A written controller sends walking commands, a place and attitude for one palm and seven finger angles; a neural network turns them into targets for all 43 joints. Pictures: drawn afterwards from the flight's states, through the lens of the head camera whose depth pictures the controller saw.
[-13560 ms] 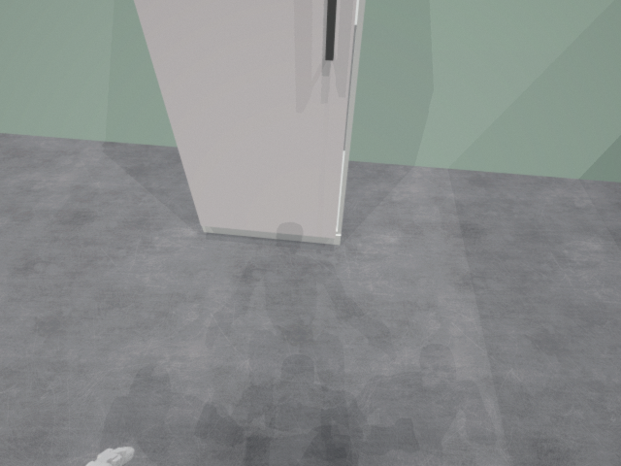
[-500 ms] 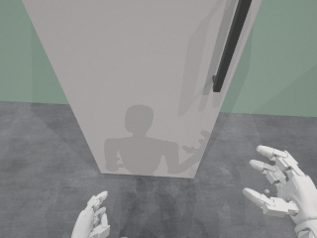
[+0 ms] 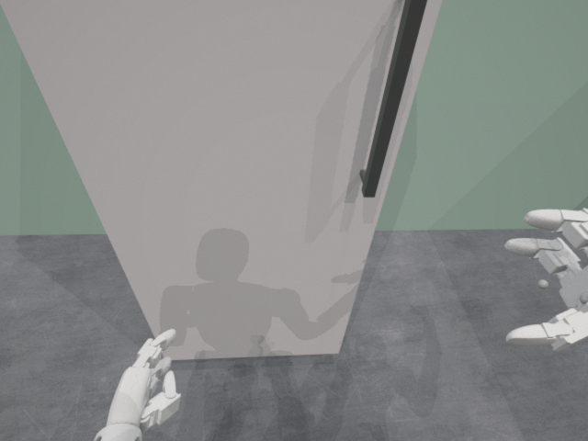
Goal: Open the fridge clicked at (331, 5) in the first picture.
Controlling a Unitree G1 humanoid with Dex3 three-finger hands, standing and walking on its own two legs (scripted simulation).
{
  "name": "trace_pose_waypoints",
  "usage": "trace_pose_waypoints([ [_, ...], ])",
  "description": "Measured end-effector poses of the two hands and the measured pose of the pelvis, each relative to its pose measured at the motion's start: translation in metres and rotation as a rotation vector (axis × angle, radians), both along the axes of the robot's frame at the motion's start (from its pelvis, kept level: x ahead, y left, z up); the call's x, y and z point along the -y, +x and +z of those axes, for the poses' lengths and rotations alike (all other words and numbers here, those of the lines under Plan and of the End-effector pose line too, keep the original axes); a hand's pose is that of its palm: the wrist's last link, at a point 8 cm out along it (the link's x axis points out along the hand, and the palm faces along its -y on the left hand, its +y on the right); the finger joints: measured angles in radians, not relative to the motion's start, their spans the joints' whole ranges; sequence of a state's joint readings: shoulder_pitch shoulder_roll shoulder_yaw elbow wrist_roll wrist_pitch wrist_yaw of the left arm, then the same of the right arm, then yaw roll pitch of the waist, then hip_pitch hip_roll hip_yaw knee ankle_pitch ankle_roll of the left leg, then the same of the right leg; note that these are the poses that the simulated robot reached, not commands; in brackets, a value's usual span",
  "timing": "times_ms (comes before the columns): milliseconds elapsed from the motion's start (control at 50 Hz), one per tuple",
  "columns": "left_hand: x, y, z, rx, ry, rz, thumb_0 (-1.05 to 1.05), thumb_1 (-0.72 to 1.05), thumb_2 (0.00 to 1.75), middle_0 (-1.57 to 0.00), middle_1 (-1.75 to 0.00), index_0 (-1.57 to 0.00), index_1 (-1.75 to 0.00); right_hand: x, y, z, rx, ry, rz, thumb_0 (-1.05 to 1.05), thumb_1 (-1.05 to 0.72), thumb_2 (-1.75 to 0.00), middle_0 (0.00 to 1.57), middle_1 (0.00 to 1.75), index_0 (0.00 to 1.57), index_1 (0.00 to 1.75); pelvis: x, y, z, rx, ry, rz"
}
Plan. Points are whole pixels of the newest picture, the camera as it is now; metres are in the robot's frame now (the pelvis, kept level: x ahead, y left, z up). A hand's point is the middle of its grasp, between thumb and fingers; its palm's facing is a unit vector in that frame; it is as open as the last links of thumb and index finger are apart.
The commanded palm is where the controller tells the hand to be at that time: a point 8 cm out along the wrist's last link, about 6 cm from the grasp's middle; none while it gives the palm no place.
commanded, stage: raise the hand to about handle height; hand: right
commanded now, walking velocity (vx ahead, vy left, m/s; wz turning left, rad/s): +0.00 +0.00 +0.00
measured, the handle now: (384, 107) +0.53 -0.13 +0.23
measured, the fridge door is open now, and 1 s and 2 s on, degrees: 0 0 0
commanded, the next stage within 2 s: move the hooked fingers beside the handle in 0.80 s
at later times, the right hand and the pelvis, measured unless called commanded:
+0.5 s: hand (533, 246) +0.28 -0.26 +0.20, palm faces -0.01 +1.00 -0.10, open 14.0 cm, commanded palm +0.24 -0.30 +0.21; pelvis -0.01 +0.01 +0.01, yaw +1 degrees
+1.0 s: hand (562, 243) +0.27 -0.28 +0.21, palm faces +0.05 +1.00 -0.08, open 14.0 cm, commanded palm +0.25 -0.31 +0.21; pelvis -0.01 +0.00 +0.01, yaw +1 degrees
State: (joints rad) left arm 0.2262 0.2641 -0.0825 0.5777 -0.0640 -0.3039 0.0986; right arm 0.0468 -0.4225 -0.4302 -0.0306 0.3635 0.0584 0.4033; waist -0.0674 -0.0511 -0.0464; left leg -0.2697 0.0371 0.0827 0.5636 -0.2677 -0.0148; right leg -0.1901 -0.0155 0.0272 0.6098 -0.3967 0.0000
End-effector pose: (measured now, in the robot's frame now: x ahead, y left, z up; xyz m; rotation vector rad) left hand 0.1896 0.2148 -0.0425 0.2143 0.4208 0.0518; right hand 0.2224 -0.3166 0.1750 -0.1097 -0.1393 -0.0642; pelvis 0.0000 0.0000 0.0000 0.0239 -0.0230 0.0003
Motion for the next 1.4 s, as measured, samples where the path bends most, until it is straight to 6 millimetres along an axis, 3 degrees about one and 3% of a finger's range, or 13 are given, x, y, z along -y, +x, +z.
trace_pose_waypoints([
  [140,-0.001,-0.004,-0.011,-0.068,-0.019,-0.014,0.01,0.91,0.9,-0.2,-0.3,-0.21,-0.3,-0.004,0.012,0.0,-0.125,0.0,0.021,-0.01,0.48,-0.31,0.3,1.18,0.3,1.18,-0.007,-0.003,0.004,0.004,-0.008,-0.003],
  [280,-0.012,-0.014,-0.014,-0.104,-0.012,0.006,0.02,0.91,0.9,-0.2,-0.3,-0.21,-0.3,0.003,0.02,0.043,0.032,-0.018,0.007,-0.02,0.5,-0.3,0.3,1.19,0.31,1.19,-0.014,-0.001,0.006,0.016,-0.007,0.0],
  [340,-0.019,-0.018,-0.016,-0.118,-0.009,0.02,0.02,0.91,0.9,-0.2,-0.3,-0.21,-0.3,0.012,0.029,0.051,0.005,-0.003,-0.008,-0.01,0.5,-0.3,0.3,1.19,0.31,1.2,-0.015,-0.003,0.007,0.017,-0.009,-0.001],
  [460,-0.032,-0.024,-0.017,-0.128,-0.008,0.053,0.02,0.91,0.9,-0.2,-0.3,-0.21,-0.3,0.003,0.04,0.03,-0.135,0.007,0.046,-0.01,0.5,-0.3,0.3,1.2,0.3,1.2,-0.012,-0.007,0.006,0.002,-0.016,0.012],
  [560,-0.033,-0.026,-0.01,-0.11,0.006,0.068,0.02,0.91,0.9,-0.2,-0.3,-0.21,-0.3,-0.008,0.031,0.028,-0.05,0.024,0.078,-0.02,0.5,-0.3,0.3,1.2,0.3,1.2,-0.01,-0.005,0.006,0.007,-0.017,0.024],
  [720,-0.019,-0.022,-0.006,-0.094,0.004,0.042,0.02,0.91,0.9,-0.2,-0.3,-0.21,-0.3,0.017,0.024,0.032,-0.05,0.031,-0.032,-0.02,0.5,-0.3,0.3,1.2,0.31,1.2,-0.007,-0.009,0.007,0.027,-0.012,0.013],
  [880,-0.003,-0.02,-0.006,-0.089,-0.011,0.02,0.02,0.91,0.9,-0.2,-0.3,-0.21,-0.3,0.009,0.025,0.034,-0.05,0.007,0.049,-0.02,0.5,-0.3,0.3,1.2,0.3,1.2,-0.001,-0.009,0.008,0.025,-0.012,0.014],
  [980,0.002,-0.02,-0.006,-0.093,-0.017,0.012,0.02,0.91,0.9,-0.2,-0.3,-0.21,-0.3,0.016,0.026,0.037,-0.035,0.025,0.021,-0.02,0.5,-0.3,0.3,1.2,0.31,1.2,0.001,-0.008,0.008,0.027,-0.011,0.014],
  [1040,0.003,-0.02,-0.009,-0.105,-0.014,0.007,0.01,0.91,0.9,-0.2,-0.3,-0.21,-0.3,0.014,0.032,0.034,-0.057,0.033,0.014,-0.02,0.51,-0.3,0.3,1.2,0.3,1.2,0.002,-0.009,0.008,0.026,-0.011,0.008],
  [1220,-0.001,-0.024,-0.012,-0.13,-0.011,0.033,0.02,0.91,0.9,-0.2,-0.3,-0.21,-0.3,-0.019,0.064,0.032,-0.055,0.034,0.085,-0.02,0.51,-0.3,0.3,1.2,0.3,1.2,0.002,-0.006,0.009,0.012,-0.016,0.013],
  [1400,-0.016,-0.031,-0.019,-0.173,-0.014,0.076,0.01,0.91,0.9,-0.2,-0.3,-0.21,-0.3,-0.02,0.087,0.034,-0.087,0.038,0.044,-0.02,0.5,-0.3,0.3,1.2,0.3,1.2,-0.003,-0.002,0.009,-0.007,-0.018,0.021],
])
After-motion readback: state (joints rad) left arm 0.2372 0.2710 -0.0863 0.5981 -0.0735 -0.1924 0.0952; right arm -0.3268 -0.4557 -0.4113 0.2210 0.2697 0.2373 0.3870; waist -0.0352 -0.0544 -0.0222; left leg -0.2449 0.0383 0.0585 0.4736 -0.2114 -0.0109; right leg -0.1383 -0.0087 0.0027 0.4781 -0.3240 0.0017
